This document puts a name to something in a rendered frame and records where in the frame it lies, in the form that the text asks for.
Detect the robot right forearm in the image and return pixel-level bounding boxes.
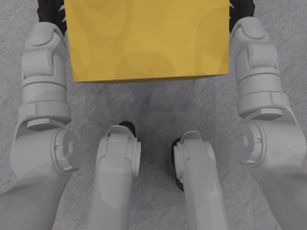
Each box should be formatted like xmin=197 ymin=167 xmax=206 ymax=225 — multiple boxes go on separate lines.
xmin=228 ymin=16 xmax=307 ymax=154

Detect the left robot foot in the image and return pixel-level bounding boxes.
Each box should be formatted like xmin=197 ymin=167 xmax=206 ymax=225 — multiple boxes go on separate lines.
xmin=119 ymin=121 xmax=135 ymax=138

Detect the robot left forearm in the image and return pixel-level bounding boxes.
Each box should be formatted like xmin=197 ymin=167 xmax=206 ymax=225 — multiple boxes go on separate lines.
xmin=10 ymin=22 xmax=72 ymax=172

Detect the right robot upper arm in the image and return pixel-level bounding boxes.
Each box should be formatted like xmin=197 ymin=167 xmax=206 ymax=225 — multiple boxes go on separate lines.
xmin=231 ymin=119 xmax=307 ymax=230

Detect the robot right hand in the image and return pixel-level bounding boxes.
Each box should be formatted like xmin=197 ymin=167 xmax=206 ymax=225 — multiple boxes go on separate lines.
xmin=229 ymin=0 xmax=255 ymax=33

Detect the right robot foot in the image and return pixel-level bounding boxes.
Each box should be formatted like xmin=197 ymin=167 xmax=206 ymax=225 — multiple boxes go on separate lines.
xmin=171 ymin=138 xmax=184 ymax=192

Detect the robot left hand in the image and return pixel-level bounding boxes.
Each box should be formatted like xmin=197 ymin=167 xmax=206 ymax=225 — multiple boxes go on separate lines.
xmin=36 ymin=0 xmax=67 ymax=37

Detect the left robot upper arm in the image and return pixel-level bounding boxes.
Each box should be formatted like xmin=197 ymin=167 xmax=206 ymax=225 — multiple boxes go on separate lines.
xmin=0 ymin=127 xmax=83 ymax=230

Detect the robot foot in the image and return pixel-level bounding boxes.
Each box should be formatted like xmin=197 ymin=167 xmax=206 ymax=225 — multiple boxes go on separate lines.
xmin=171 ymin=138 xmax=184 ymax=192
xmin=119 ymin=121 xmax=135 ymax=138

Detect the carton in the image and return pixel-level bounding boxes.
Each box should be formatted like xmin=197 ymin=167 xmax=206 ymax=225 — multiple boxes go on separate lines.
xmin=63 ymin=0 xmax=229 ymax=84

